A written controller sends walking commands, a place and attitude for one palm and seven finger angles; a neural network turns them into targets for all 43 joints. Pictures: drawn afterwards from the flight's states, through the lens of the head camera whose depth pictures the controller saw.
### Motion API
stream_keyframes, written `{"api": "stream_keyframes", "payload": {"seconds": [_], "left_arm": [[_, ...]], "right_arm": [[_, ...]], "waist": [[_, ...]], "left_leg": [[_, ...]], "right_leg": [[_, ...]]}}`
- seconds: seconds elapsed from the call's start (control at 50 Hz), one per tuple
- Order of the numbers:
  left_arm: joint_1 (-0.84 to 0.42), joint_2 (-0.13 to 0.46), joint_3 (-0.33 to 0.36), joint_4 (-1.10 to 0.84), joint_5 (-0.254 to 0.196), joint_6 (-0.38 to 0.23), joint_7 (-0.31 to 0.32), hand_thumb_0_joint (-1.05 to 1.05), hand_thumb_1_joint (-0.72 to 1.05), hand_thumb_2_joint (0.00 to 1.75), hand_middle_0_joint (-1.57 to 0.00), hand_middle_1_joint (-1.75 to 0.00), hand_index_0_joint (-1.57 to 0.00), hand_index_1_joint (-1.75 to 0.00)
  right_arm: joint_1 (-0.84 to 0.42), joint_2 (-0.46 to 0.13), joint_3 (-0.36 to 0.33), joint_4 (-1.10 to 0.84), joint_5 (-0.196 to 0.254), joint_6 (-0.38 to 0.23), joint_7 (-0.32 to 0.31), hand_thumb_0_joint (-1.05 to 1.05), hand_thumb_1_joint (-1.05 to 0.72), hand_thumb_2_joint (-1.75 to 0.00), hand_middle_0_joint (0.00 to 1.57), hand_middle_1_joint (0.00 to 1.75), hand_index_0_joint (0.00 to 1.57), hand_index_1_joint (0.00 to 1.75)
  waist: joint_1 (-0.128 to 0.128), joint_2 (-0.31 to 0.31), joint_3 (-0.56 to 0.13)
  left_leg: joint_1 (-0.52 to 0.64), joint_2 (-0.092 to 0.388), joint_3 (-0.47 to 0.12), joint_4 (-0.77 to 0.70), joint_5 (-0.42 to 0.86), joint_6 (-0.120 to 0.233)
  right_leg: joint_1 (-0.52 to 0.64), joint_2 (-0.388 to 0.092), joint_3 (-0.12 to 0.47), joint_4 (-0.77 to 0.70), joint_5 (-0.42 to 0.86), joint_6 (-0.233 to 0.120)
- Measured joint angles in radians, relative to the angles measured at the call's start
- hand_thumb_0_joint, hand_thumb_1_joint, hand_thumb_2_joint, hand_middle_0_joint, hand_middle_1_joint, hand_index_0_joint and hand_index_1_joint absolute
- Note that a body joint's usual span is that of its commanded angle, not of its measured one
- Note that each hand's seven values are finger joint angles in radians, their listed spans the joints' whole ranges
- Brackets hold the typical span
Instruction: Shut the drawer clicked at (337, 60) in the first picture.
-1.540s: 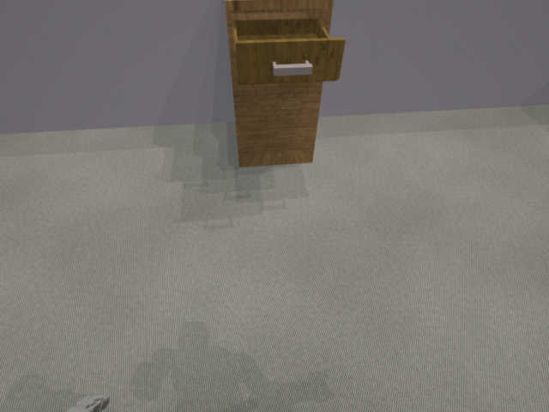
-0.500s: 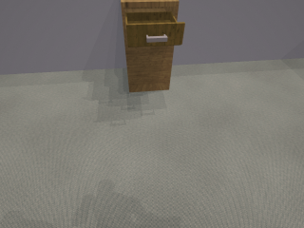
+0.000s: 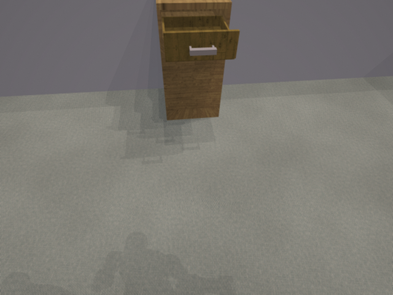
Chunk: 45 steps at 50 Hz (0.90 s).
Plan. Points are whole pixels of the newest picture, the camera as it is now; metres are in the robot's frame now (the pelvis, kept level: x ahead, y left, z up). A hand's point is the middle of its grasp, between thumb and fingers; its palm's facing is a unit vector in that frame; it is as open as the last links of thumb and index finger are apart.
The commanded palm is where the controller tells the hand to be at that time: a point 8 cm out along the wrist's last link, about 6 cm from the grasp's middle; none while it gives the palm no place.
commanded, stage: walk to a spot facing it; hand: left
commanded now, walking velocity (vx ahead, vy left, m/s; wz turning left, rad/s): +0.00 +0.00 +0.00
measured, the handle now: (202, 49) +1.18 +0.04 -0.06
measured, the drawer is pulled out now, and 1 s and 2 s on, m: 0.29 0.29 0.29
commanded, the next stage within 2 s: turn to face it in 1.80 s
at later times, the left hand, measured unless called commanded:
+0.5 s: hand out of the picture +0.10 +0.17 -0.18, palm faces -0.16 -0.96 -0.21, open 7.4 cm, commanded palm none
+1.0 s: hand (152, 258) +0.25 +0.13 -0.20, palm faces -0.21 -0.97 -0.15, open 7.3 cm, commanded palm none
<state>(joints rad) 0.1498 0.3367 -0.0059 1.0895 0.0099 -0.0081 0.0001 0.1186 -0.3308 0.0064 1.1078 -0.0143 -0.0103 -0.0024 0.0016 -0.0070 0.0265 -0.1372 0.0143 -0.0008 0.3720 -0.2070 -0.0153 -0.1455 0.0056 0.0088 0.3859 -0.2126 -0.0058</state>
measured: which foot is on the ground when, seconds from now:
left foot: down 0.00-0.52, up 0.54-1.00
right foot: down 0.00-0.32, up 0.34-0.50, down 0.52-1.00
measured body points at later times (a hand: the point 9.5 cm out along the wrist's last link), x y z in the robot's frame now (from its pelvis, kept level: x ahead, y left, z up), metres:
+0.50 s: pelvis +0.06 -0.03 -0.02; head +0.08 -0.04 +0.43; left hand +0.11 +0.22 -0.16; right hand +0.00 -0.27 -0.18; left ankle +0.00 +0.13 -0.75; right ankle +0.08 -0.13 -0.73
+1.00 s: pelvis +0.25 -0.04 -0.02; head +0.27 -0.02 +0.43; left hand +0.26 +0.18 -0.18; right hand +0.31 -0.30 -0.14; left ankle +0.38 +0.03 -0.74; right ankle +0.10 -0.13 -0.75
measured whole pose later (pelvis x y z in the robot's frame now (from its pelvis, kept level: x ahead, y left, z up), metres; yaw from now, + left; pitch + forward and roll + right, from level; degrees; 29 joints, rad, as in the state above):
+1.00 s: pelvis +0.25 -0.04 -0.02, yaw -20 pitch +0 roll -2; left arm 0.44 0.16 0.04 1.07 0.02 -0.06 0.01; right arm 0.12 -0.16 -0.04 0.95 -0.03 -0.04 0.03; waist 0.06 -0.02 0.01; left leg -0.44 0.08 0.09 0.63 -0.21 -0.02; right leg 0.00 0.03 0.03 0.42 -0.40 0.00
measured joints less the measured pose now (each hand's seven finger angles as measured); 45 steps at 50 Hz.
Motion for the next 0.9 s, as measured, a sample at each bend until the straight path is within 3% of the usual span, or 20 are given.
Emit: {"api": "stream_keyframes", "payload": {"seconds": [0.18, 0.34, 0.4, 0.44, 0.52, 0.54, 0.6, 0.66, 0.8, 0.9], "left_arm": [[0.012, -0.008, 0.003, 0.001, 0.0, 0.006, 0.006, 0.0, 0.91, 0.9, -0.2, -0.3, -0.21, -0.3], [0.141, -0.067, 0.025, -0.029, 0.008, 0.038, -0.021, 0.0, 0.91, 0.9, -0.2, -0.3, -0.2, -0.3], [0.172, -0.091, 0.037, -0.032, 0.01, 0.048, -0.032, 0.0, 0.91, 0.9, -0.2, -0.3, -0.2, -0.3], [0.172, -0.108, 0.043, -0.037, 0.01, 0.048, -0.039, 0.0, 0.91, 0.9, -0.2, -0.3, -0.2, -0.3], [0.156, -0.133, 0.05, -0.076, 0.01, 0.019, -0.051, 0.01, 0.91, 0.9, -0.2, -0.3, -0.2, -0.3], [0.152, -0.131, 0.054, -0.088, 0.012, 0.0, -0.049, 0.01, 0.91, 0.9, -0.2, -0.3, -0.2, -0.3], [0.145, -0.136, 0.061, -0.098, 0.005, -0.038, -0.023, 0.0, 0.91, 0.9, -0.2, -0.3, -0.2, -0.3], [0.171, -0.145, 0.057, -0.087, 0.006, -0.043, -0.006, 0.0, 0.91, 0.9, -0.2, -0.3, -0.2, -0.3], [0.24, -0.183, 0.04, -0.036, 0.013, -0.049, -0.002, 0.0, 0.91, 0.9, -0.2, -0.3, -0.2, -0.3], [0.263, -0.189, 0.04, -0.027, 0.015, -0.06, 0.006, 0.0, 0.91, 0.9, -0.2, -0.3, -0.21, -0.3]], "right_arm": [[0.004, 0.008, 0.001, 0.002, -0.004, 0.004, -0.004, 0.01, -0.91, -0.9, 0.2, 0.3, 0.2, 0.3], [0.105, 0.074, -0.018, -0.035, -0.014, 0.006, 0.002, 0.01, -0.91, -0.9, 0.2, 0.3, 0.2, 0.3], [0.148, 0.099, -0.031, -0.047, -0.012, -0.017, -0.001, 0.01, -0.91, -0.9, 0.2, 0.3, 0.2, 0.3], [0.178, 0.107, -0.038, -0.046, -0.015, -0.028, -0.004, 0.01, -0.91, -0.9, 0.2, 0.3, 0.2, 0.3], [0.23, 0.1, -0.048, -0.023, -0.017, -0.021, -0.003, 0.01, -0.9, -0.9, 0.2, 0.3, 0.2, 0.3], [0.241, 0.102, -0.049, -0.015, -0.013, -0.015, 0.0, 0.01, -0.9, -0.9, 0.2, 0.3, 0.2, 0.3], [0.225, 0.108, -0.051, 0.008, -0.006, 0.013, 0.006, 0.01, -0.91, -0.9, 0.2, 0.3, 0.2, 0.3], [0.176, 0.115, -0.056, -0.011, -0.011, 0.013, 0.009, 0.01, -0.91, -0.9, 0.2, 0.3, 0.2, 0.3], [0.058, 0.136, -0.069, -0.116, -0.016, -0.005, 0.022, 0.01, -0.91, -0.9, 0.2, 0.3, 0.2, 0.3], [0.015, 0.156, -0.063, -0.141, -0.013, -0.007, 0.03, 0.01, -0.91, -0.9, 0.2, 0.3, 0.2, 0.3]], "waist": [[0.006, 0.001, -0.007], [0.019, -0.009, -0.039], [0.015, -0.017, -0.02], [0.007, -0.011, -0.001], [0.002, 0.028, 0.034], [0.005, 0.031, 0.039], [0.015, 0.029, 0.055], [0.022, 0.011, 0.042], [0.009, 0.009, -0.009], [0.036, 0.009, -0.016]], "left_leg": [[0.002, 0.004, 0.008, 0.011, -0.011, -0.002], [-0.019, 0.028, 0.077, 0.148, -0.137, 0.002], [0.018, 0.039, 0.128, 0.136, -0.161, -0.003], [0.051, 0.051, 0.153, 0.115, -0.167, -0.015], [0.073, 0.108, 0.181, 0.189, -0.241, -0.047], [0.037, 0.129, 0.178, 0.289, -0.279, -0.036], [-0.137, 0.119, 0.084, 0.69, -0.292, -0.008], [-0.285, 0.107, 0.07, 0.845, -0.184, -0.008], [-0.464, 0.119, 0.064, 0.703, 0.002, -0.036], [-0.45, 0.113, 0.064, 0.506, 0.02, -0.036]], "right_leg": [[0.0, 0.004, 0.008, 0.007, -0.006, 0.0], [-0.073, 0.028, 0.061, 0.194, -0.148, -0.02], [-0.172, 0.005, 0.005, 0.402, -0.236, -0.013], [-0.224, -0.018, -0.036, 0.458, -0.25, -0.008], [-0.22, -0.039, -0.106, 0.3, -0.146, -0.014], [-0.218, -0.033, -0.117, 0.291, -0.078, -0.024], [-0.194, -0.008, -0.13, 0.327, -0.118, -0.059], [-0.123, 0.014, -0.108, 0.229, -0.104, -0.063], [0.013, 0.041, -0.04, 0.014, -0.049, -0.054], [0.096, 0.043, -0.012, -0.04, -0.08, -0.031]]}}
